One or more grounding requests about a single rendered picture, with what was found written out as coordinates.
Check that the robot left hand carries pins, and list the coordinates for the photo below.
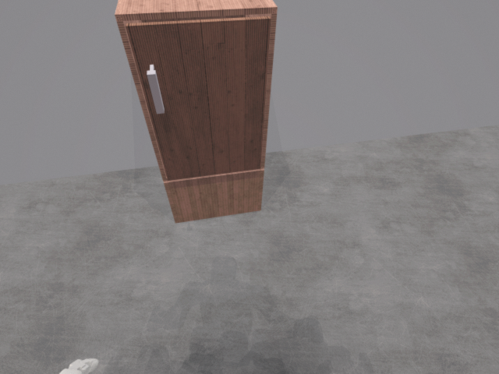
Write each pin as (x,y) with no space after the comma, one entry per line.
(86,366)

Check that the cupboard door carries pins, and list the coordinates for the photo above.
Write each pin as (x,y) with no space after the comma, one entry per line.
(212,75)

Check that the handle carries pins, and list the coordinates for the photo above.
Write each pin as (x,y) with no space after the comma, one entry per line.
(155,90)

